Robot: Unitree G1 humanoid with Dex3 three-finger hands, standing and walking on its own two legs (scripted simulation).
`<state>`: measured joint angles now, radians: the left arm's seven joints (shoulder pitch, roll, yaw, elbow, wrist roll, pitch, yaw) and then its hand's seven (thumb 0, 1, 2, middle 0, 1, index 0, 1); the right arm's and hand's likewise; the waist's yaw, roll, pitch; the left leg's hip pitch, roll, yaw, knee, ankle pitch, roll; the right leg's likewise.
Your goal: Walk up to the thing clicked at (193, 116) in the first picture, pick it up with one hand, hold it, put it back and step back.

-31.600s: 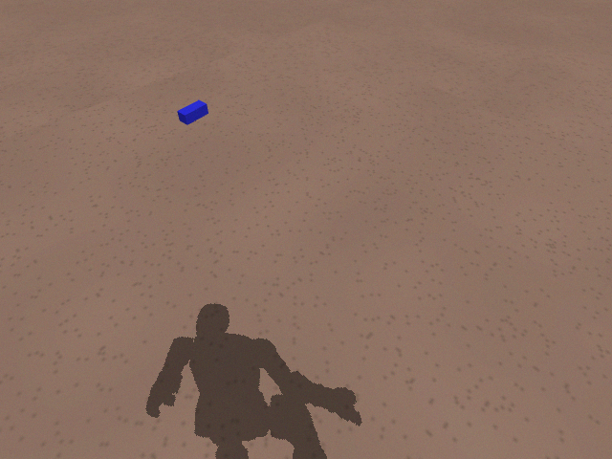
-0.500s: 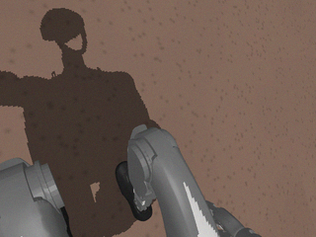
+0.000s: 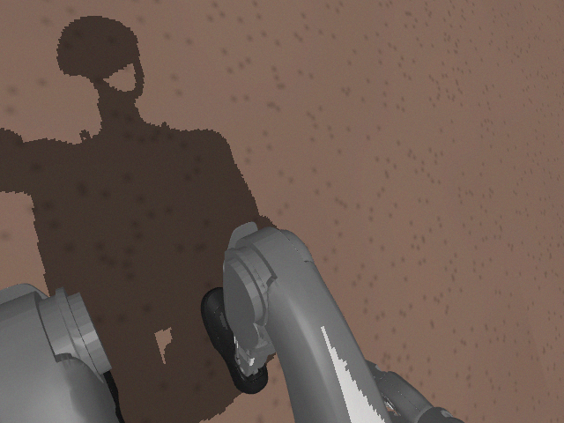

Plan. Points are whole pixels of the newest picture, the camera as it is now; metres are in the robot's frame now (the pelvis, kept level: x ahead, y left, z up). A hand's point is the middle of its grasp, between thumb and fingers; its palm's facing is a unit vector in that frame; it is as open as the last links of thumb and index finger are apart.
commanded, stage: open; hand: left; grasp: from above
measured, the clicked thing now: out of the picture +0.44 +0.36 -0.27
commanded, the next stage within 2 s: withdraw in 0.42 s
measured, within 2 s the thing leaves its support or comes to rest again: neither
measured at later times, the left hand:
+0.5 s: hand out of the picture +0.44 +0.35 -0.24, palm faces -0.41 -0.16 -0.90, open 13.9 cm
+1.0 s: hand out of the picture +0.45 +0.37 -0.11, palm faces -0.32 -0.09 -0.94, open 14.1 cm
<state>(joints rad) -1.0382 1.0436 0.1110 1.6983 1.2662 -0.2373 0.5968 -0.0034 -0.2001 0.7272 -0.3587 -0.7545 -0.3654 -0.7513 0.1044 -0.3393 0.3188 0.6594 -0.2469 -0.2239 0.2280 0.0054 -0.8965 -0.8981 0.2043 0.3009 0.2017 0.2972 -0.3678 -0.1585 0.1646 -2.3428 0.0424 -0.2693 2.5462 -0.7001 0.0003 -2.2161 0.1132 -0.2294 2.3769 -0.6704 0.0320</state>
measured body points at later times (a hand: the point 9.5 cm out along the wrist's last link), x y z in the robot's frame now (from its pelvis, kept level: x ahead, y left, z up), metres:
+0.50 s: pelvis +0.00 +0.00 +0.00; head +0.27 +0.14 +0.33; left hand +0.45 +0.35 -0.19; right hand +0.07 -0.25 -0.05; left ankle +0.07 +0.13 -0.27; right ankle +0.11 -0.10 -0.27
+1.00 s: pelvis +0.00 +0.00 +0.03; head +0.22 +0.10 +0.41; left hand +0.46 +0.37 -0.06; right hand +0.10 -0.25 -0.07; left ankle +0.07 +0.13 -0.27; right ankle +0.11 -0.10 -0.27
